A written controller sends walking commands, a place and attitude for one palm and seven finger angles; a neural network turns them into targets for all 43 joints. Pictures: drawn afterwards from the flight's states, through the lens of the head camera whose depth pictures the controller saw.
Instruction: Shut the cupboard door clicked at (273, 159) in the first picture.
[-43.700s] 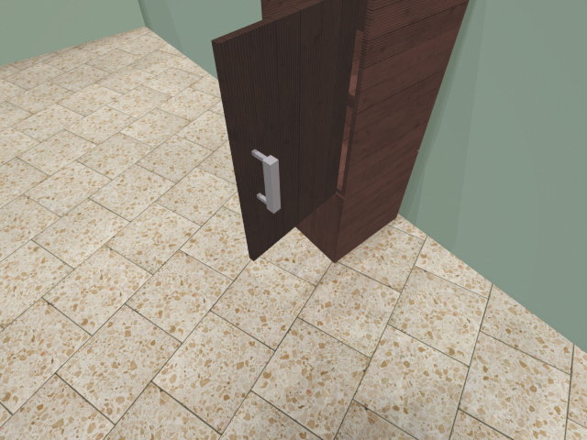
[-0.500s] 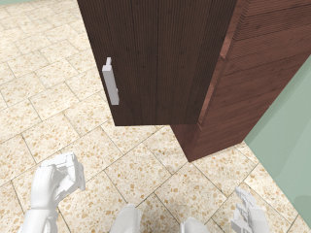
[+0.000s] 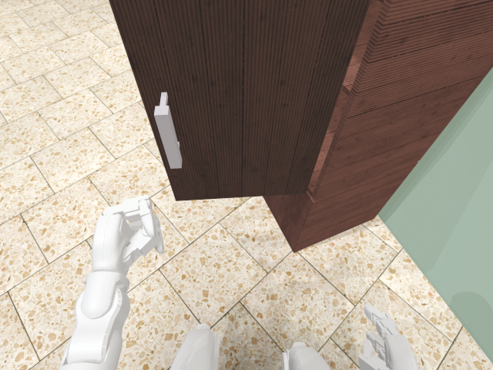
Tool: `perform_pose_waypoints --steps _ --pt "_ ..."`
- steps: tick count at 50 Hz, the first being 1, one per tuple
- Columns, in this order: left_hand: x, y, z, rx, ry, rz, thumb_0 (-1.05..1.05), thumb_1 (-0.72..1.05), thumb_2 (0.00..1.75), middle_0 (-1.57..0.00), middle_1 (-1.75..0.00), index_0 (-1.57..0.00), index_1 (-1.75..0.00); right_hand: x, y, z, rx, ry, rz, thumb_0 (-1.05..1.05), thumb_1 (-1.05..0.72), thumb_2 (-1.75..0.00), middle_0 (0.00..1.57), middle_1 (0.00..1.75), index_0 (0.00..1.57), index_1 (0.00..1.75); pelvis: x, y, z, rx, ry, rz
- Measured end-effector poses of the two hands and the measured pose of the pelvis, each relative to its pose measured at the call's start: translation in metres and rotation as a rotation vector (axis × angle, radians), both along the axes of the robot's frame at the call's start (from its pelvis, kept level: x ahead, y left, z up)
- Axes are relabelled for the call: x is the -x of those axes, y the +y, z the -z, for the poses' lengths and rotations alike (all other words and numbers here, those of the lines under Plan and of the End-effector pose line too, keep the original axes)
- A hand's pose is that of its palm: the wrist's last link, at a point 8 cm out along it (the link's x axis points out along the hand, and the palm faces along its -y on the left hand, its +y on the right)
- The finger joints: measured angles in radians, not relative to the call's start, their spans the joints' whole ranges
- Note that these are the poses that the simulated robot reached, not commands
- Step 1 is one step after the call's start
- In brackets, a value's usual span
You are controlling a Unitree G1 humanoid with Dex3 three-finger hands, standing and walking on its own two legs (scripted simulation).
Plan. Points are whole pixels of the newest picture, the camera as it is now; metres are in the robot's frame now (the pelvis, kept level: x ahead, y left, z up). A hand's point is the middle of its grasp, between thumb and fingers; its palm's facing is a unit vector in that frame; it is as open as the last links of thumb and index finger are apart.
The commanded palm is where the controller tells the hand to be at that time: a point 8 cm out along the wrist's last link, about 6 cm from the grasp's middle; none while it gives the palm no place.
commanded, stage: bring the fist close to the handle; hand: left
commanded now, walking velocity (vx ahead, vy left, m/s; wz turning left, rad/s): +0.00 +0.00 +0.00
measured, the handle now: (170, 132) +0.52 +0.17 +0.05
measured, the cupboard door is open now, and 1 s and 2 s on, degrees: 71 71 57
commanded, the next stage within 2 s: push the door shut along its arc in 0.96 s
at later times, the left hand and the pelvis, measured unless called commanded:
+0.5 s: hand (180, 180) +0.41 +0.14 +0.06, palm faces +0.09 -1.00 -0.04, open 3.1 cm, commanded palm +0.39 +0.18 +0.05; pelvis +0.00 -0.01 +0.00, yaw +0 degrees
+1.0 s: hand (177, 176) +0.42 +0.14 +0.05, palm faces +0.12 -0.99 -0.01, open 3.1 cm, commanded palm +0.39 +0.19 +0.05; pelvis +0.00 -0.01 +0.00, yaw -1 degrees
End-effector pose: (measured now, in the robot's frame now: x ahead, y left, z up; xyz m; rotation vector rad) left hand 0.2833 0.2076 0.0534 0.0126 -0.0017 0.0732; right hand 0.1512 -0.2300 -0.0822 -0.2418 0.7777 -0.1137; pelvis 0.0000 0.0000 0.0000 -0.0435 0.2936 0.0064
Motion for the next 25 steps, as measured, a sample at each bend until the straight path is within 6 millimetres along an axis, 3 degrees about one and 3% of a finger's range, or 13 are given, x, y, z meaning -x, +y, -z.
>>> perform_pose_waypoints --steps 5,13,25 --pt "-0.017 0.002 -0.005 -0.015 -0.04 -0.029 0.02 0.9 0.9 -1.3 -1.5 -1.3 -1.5 0.009 -0.004 0.003 0.004 0.052 0.002 0.01 -0.9 -0.9 0.2 0.3 0.21 0.3 -0.002 0.0 -0.002 -0.003 0.002 0.0" --pt "-0.048 -0.013 0.008 -0.004 0.007 0.014 0.01 0.9 0.9 -1.3 -1.5 -1.3 -1.5 0.021 -0.015 0.008 0.023 0.113 0.034 0.01 -0.9 -0.9 0.2 0.3 0.21 0.3 -0.001 -0.001 -0.003 -0.006 0.013 0.005" --pt "-0.098 -0.02 -0.004 -0.03 -0.022 -0.016 0.01 0.9 0.9 -1.3 -1.5 -1.3 -1.5 0.044 -0.025 0.018 0.008 0.2 0.073 0.01 -0.9 -0.9 0.2 0.3 0.2 0.3 -0.002 -0.006 -0.003 -0.013 0.034 0.012"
